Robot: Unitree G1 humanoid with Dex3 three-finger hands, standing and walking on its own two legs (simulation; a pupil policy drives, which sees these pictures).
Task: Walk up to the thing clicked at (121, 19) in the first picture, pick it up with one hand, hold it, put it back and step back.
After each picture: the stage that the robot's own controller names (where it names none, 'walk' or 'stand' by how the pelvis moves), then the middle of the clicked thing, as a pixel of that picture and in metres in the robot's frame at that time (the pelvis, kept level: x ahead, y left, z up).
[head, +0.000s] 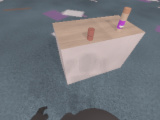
stand; (122, 20) +1.05 -0.32 +0.12
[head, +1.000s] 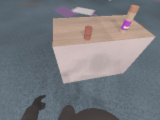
sink last; (128, 20) +0.93 -0.33 +0.15
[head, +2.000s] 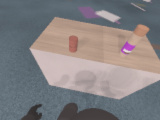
rise first; (131, 43) +0.60 -0.22 +0.15
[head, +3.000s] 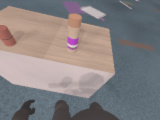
rise first; (73, 36) +0.50 +0.15 +0.17
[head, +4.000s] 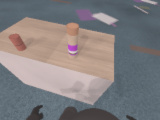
stand; (72, 43) +0.49 +0.15 +0.15
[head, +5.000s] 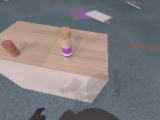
stand; (66, 46) +0.48 +0.19 +0.12
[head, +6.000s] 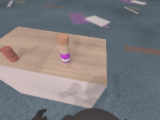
stand; (64, 52) +0.45 +0.19 +0.11
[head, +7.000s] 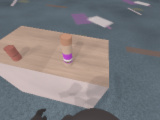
stand; (67, 52) +0.45 +0.18 +0.11
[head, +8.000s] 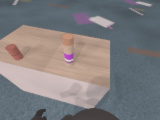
stand; (68, 52) +0.45 +0.17 +0.11
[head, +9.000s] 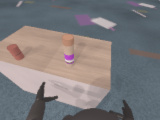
rise first; (69, 52) +0.44 +0.17 +0.12
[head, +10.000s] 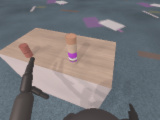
go down; (72, 51) +0.46 +0.18 +0.12
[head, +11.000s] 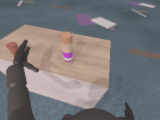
go down; (67, 50) +0.46 +0.17 +0.12
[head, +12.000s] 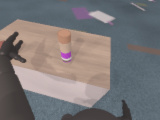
go down; (66, 50) +0.44 +0.16 +0.13
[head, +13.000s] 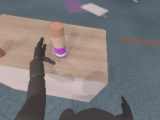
close in; (59, 45) +0.45 +0.18 +0.15
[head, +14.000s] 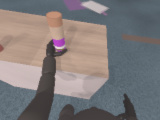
close; (58, 37) +0.49 +0.18 +0.17
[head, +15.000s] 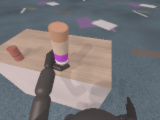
lift; (61, 51) +0.32 +0.16 +0.26
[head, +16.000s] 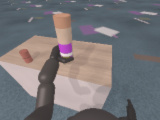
hold; (65, 42) +0.34 +0.15 +0.30
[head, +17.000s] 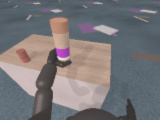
hold; (62, 46) +0.33 +0.16 +0.29
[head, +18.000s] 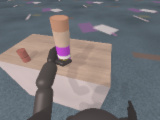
crouch; (63, 45) +0.33 +0.15 +0.29
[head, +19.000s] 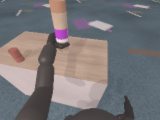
crouch; (61, 29) +0.44 +0.17 +0.31
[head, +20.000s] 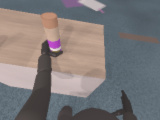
lower; (53, 38) +0.48 +0.20 +0.16
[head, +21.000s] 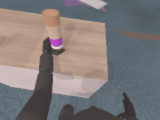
lower; (55, 36) +0.48 +0.19 +0.17
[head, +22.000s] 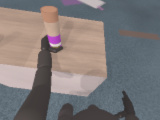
lower; (53, 34) +0.50 +0.19 +0.17
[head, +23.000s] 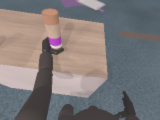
lower; (54, 36) +0.49 +0.19 +0.17
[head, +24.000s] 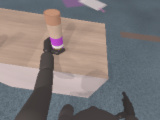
loosen; (56, 36) +0.48 +0.19 +0.17
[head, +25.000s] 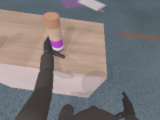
withdraw; (56, 38) +0.48 +0.18 +0.17
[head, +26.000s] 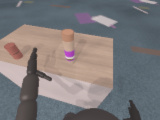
sink last; (69, 49) +0.45 +0.17 +0.15
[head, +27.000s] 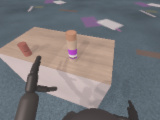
stand; (72, 48) +0.49 +0.17 +0.13
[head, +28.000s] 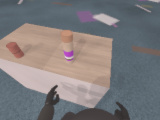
stand; (68, 49) +0.46 +0.18 +0.12
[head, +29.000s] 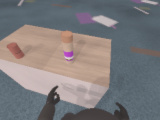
stand; (68, 49) +0.46 +0.18 +0.12
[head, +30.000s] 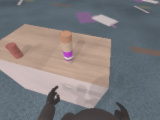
stand; (67, 49) +0.46 +0.18 +0.12
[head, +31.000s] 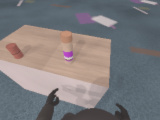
stand; (68, 49) +0.46 +0.18 +0.12
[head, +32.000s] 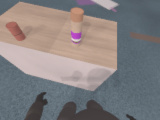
walk; (76, 30) +0.56 +0.12 +0.13
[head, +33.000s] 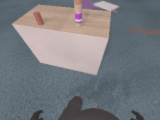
walk; (78, 13) +0.89 +0.21 +0.14
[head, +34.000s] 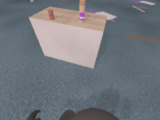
stand; (82, 12) +1.19 +0.17 +0.14
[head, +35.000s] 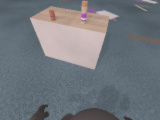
stand; (84, 13) +1.16 +0.14 +0.11
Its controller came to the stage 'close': yes
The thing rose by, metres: 0.22
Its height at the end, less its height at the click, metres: +0.00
